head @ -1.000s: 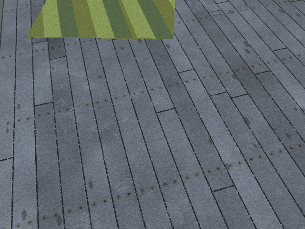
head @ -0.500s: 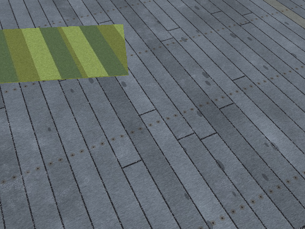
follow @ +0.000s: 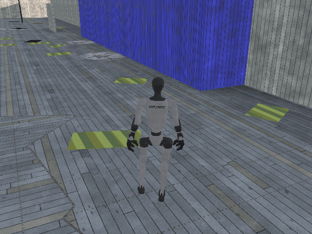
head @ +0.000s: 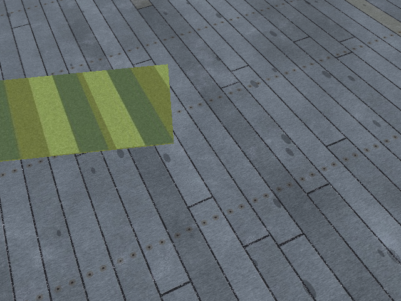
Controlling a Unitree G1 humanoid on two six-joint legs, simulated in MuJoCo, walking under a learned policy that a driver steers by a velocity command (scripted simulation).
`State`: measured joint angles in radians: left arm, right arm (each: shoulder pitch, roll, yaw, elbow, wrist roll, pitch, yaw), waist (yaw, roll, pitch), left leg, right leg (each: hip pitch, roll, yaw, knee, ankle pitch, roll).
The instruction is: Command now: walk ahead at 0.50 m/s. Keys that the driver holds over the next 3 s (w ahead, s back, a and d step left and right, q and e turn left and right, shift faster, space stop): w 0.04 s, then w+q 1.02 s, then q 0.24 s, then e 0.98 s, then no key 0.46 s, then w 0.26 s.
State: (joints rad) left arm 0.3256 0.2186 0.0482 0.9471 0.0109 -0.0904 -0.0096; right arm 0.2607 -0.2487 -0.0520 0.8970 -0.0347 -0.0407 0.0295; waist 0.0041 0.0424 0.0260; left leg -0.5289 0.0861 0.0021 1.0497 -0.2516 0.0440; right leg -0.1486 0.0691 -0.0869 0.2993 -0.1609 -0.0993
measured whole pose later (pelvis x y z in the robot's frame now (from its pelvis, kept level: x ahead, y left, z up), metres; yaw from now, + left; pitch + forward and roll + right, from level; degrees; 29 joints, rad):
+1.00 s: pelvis +0.55 +0.08 -0.01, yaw +29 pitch +1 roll +0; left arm 0.13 0.25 0.03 0.74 0.04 -0.07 0.01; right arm 0.35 -0.31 -0.08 0.83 -0.02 -0.03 0.01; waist -0.06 0.03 0.04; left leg -0.33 -0.08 -0.07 1.11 -0.39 0.08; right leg -0.35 0.01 -0.05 0.51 -0.18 -0.03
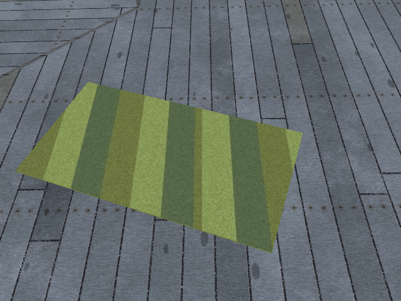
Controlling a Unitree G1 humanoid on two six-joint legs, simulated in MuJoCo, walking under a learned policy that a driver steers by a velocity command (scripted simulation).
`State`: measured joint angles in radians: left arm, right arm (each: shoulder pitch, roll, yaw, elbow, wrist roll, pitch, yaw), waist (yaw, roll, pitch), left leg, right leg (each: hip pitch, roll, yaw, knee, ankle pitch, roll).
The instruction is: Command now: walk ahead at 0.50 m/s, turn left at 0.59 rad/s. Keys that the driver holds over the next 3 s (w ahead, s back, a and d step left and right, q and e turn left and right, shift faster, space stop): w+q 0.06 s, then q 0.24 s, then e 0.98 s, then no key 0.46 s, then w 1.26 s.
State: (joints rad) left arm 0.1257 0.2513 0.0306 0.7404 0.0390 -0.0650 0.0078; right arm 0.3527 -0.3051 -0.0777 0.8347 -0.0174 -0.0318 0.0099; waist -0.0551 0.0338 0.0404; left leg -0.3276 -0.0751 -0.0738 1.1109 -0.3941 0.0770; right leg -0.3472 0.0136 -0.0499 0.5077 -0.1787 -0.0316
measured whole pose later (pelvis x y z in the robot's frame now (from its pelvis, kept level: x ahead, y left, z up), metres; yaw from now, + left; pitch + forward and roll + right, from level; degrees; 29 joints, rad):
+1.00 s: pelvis +0.17 +0.00 +0.01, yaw -4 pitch +1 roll +2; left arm 0.30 0.26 0.06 0.79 0.01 0.05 0.00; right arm 0.18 -0.28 -0.07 0.79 -0.03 0.05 -0.02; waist 0.01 0.03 0.03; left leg -0.51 -0.01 0.01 1.01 -0.36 -0.02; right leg -0.21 0.05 0.03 0.45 -0.25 -0.07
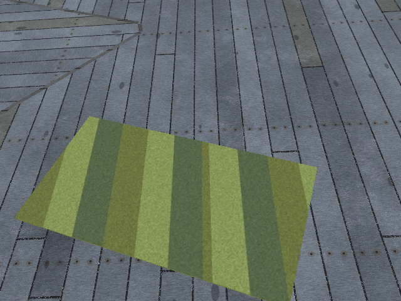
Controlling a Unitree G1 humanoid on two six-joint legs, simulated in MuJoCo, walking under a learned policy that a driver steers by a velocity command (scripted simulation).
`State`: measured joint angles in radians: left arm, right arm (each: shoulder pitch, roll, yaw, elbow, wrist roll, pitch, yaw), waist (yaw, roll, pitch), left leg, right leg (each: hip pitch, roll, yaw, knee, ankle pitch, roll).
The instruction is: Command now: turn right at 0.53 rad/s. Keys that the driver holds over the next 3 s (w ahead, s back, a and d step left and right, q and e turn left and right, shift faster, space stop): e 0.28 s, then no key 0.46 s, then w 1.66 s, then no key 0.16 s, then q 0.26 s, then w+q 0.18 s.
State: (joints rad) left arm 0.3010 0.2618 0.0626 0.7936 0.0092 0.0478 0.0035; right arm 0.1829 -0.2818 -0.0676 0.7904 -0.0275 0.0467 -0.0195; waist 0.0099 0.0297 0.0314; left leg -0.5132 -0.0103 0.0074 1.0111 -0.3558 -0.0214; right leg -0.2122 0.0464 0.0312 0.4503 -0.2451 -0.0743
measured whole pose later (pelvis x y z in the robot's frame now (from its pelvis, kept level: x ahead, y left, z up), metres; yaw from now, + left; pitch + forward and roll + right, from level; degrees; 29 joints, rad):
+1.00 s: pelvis +0.02 +0.04 +0.00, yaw -16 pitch -1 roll -1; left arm 0.32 0.26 0.04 0.93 0.02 -0.01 0.00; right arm 0.26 -0.28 -0.04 0.86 -0.03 -0.02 0.02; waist 0.01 -0.01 0.00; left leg -0.28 -0.01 0.05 0.61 -0.38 0.07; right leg -0.05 0.03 0.08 0.35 -0.30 -0.04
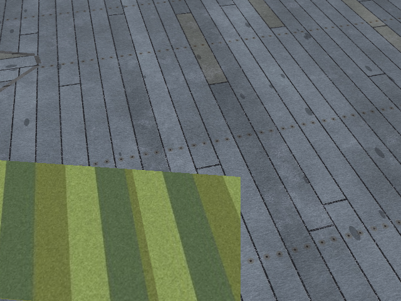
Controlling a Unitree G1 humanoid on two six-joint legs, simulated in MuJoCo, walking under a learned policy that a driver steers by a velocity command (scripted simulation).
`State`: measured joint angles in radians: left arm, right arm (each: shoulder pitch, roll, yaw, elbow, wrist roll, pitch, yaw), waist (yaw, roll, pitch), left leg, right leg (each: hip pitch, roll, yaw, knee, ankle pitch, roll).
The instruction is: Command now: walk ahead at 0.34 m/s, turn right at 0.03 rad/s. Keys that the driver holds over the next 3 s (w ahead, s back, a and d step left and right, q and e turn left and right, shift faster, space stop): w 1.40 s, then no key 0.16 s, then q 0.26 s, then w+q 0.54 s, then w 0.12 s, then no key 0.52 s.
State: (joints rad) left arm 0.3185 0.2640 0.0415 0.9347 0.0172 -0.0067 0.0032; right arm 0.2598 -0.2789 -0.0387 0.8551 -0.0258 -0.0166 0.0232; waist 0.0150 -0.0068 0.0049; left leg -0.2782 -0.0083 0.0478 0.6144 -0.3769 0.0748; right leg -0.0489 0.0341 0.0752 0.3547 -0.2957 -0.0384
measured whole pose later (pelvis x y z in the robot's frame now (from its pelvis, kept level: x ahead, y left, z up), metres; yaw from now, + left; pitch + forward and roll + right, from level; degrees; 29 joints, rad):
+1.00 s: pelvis +0.51 +0.01 -0.01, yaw +1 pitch +1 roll -1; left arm 0.46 0.19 0.02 1.06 0.02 -0.09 0.01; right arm 0.02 -0.21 -0.01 0.86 -0.03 -0.04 0.03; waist 0.07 0.03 0.05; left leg -0.58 0.06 0.07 0.61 -0.04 0.05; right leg 0.12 0.10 -0.06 0.17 -0.30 -0.08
